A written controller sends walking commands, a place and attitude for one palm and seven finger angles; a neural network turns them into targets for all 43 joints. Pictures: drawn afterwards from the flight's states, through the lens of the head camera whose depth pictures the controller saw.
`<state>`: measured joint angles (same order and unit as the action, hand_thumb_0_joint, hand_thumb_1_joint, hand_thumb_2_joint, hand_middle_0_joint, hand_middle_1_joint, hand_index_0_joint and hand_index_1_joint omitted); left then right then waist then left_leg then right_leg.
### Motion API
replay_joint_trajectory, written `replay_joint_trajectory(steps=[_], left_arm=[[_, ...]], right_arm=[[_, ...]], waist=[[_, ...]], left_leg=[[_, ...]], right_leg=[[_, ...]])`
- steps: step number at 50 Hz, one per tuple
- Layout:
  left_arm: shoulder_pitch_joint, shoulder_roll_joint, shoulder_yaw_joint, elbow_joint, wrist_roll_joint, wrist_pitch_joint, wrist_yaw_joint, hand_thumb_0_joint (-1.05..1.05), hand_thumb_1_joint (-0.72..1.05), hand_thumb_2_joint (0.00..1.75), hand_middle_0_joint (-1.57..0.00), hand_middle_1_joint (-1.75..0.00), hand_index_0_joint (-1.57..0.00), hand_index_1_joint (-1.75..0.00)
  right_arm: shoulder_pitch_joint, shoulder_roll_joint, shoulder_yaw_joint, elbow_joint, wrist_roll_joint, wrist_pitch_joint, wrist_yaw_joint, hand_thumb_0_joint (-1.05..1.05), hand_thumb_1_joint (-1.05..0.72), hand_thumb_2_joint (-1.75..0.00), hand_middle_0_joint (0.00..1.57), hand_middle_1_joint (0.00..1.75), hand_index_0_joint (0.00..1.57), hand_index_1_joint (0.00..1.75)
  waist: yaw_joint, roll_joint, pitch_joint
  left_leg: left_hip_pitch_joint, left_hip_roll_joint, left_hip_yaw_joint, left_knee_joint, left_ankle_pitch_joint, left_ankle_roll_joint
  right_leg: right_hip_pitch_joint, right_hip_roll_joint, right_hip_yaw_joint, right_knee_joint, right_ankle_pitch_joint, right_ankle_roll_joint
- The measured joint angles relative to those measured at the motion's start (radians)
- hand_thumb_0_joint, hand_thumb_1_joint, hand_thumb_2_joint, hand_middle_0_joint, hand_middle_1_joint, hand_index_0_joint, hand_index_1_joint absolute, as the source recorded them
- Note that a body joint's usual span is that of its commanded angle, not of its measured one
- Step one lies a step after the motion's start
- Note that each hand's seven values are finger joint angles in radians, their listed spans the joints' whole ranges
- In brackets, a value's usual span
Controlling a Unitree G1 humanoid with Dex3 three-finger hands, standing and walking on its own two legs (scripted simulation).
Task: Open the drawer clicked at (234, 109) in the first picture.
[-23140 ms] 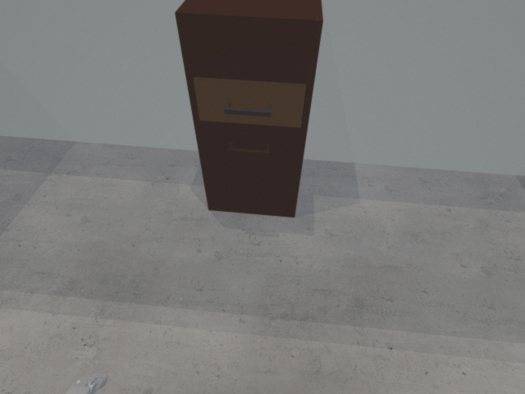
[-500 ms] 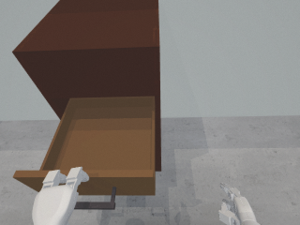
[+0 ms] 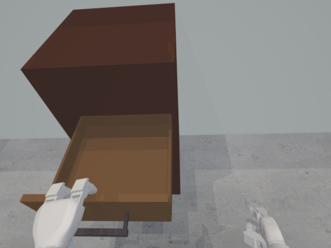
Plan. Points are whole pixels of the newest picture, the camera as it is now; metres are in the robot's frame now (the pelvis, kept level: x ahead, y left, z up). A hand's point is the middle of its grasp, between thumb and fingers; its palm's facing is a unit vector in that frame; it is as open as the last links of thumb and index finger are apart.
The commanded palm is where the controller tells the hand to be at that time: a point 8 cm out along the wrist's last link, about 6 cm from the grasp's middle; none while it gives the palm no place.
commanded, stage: lift the hand off the handle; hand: left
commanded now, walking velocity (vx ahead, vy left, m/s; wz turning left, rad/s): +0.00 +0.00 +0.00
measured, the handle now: (99, 224) +0.20 +0.23 -0.11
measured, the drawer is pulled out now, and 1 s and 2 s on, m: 0.30 0.30 0.30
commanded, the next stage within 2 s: draw the hand back to the body in 0.18 s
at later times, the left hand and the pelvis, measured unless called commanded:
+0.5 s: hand (63, 218) +0.16 +0.24 +0.06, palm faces +0.07 -0.09 -0.99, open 13.8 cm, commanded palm +0.14 +0.23 +0.11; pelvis +0.00 +0.00 +0.01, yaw +0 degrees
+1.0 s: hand (55, 206) +0.17 +0.23 +0.11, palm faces +0.26 -0.72 -0.64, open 13.7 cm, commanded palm +0.13 +0.26 +0.16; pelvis +0.00 +0.01 +0.03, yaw +2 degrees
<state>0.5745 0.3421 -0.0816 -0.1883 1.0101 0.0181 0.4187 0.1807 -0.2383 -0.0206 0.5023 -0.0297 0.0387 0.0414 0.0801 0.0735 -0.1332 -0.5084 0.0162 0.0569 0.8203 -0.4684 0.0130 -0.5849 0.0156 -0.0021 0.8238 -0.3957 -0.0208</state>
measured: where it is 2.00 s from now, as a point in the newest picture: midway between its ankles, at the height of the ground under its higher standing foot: outside the picture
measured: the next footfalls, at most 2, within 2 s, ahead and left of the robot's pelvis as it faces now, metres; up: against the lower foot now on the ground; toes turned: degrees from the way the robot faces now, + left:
none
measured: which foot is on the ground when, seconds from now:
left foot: down 0.00-1.00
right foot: down 0.00-1.00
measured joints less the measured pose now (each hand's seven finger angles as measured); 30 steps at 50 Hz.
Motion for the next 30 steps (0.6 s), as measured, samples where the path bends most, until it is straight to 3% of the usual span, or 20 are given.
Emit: replay_joint_trajectory(steps=[16, 22, 30], left_arm=[[0.027, 0.002, 0.012, -0.023, -0.008, -0.023, -0.034, -0.01, -0.49, 0.30, -0.32, -1.20, -0.32, -1.20], [0.041, 0.031, 0.033, -0.073, 0.002, -0.041, -0.024, -0.01, -0.49, 0.30, -0.33, -1.20, -0.32, -1.20], [0.037, 0.036, 0.068, -0.104, -0.053, 0.006, -0.061, -0.01, -0.49, 0.30, -0.32, -1.20, -0.32, -1.20]], right_arm=[[-0.007, 0.005, 0.000, 0.006, 0.000, -0.005, 0.003, 0.02, -0.91, -0.90, 0.20, 0.30, 0.20, 0.30], [-0.004, 0.004, -0.003, 0.009, -0.008, -0.001, 0.003, 0.02, -0.91, -0.90, 0.20, 0.30, 0.20, 0.30], [-0.007, 0.002, -0.002, 0.020, 0.013, 0.007, -0.004, 0.02, -0.91, -0.90, 0.20, 0.30, 0.20, 0.30]], waist=[[0.011, -0.005, 0.015], [0.018, -0.003, 0.015], [0.013, 0.021, 0.019]], left_leg=[[0.045, 0.001, 0.003, -0.047, 0.019, -0.001], [0.054, 0.002, 0.006, -0.048, 0.018, 0.000], [0.100, -0.005, 0.005, -0.086, 0.034, 0.006]], right_leg=[[0.043, 0.003, 0.004, -0.044, 0.018, -0.001], [0.051, 0.004, 0.007, -0.047, 0.019, 0.000], [0.100, -0.002, 0.007, -0.086, 0.035, 0.008]])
